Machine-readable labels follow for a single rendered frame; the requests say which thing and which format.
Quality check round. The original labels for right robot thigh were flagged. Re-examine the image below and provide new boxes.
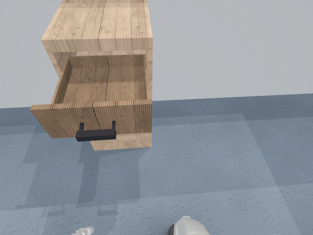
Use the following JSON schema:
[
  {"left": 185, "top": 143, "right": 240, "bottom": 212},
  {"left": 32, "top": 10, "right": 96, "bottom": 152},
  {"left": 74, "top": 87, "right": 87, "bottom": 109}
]
[{"left": 174, "top": 218, "right": 211, "bottom": 235}]

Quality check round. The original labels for handle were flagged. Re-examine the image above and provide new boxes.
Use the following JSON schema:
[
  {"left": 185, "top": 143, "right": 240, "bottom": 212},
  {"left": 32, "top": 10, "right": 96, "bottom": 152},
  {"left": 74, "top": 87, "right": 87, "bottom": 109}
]
[{"left": 75, "top": 121, "right": 116, "bottom": 141}]

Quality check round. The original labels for cabinet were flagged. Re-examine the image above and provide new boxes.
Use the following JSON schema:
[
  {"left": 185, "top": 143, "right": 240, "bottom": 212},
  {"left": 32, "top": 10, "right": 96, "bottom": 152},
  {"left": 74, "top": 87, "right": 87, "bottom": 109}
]
[{"left": 41, "top": 0, "right": 153, "bottom": 151}]

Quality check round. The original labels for drawer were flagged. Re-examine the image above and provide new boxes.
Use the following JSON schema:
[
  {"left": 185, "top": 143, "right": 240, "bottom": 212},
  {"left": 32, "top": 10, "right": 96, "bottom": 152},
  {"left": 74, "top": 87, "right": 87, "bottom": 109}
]
[{"left": 30, "top": 54, "right": 152, "bottom": 139}]

